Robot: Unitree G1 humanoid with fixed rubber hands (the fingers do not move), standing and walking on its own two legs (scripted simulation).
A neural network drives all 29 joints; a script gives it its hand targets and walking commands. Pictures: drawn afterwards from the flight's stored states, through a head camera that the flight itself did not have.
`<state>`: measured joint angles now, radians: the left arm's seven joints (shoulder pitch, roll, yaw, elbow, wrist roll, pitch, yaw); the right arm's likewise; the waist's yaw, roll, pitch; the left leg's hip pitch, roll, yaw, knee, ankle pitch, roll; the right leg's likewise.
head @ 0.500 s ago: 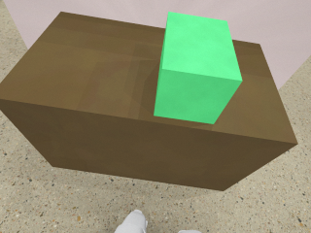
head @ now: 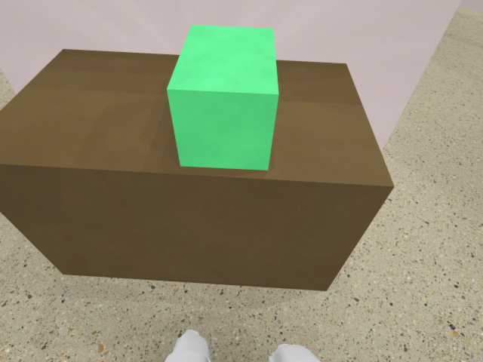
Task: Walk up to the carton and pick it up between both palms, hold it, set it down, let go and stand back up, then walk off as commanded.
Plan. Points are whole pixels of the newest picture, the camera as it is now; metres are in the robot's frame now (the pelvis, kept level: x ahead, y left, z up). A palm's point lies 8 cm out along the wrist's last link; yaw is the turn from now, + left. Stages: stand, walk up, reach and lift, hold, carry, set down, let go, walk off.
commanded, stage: walk up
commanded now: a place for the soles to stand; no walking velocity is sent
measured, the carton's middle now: (228, 95) +0.71 +0.09 +0.05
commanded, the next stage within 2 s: none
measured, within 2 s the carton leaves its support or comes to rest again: neither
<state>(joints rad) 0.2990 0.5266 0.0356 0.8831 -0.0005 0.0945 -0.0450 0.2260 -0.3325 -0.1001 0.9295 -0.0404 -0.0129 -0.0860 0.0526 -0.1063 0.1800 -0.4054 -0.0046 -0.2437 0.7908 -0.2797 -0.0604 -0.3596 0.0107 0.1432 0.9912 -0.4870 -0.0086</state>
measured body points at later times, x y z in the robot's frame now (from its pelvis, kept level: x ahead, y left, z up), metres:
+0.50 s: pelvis -0.05 -0.10 +0.06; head -0.06 -0.14 +0.51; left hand -0.03 +0.21 -0.04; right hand +0.03 -0.43 -0.08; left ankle -0.05 +0.10 -0.60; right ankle +0.06 -0.13 -0.68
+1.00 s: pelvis -0.11 -0.10 +0.06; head -0.11 -0.12 +0.51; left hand -0.07 +0.23 -0.04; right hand -0.12 -0.41 -0.08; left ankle -0.10 -0.01 -0.68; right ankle -0.12 -0.21 -0.63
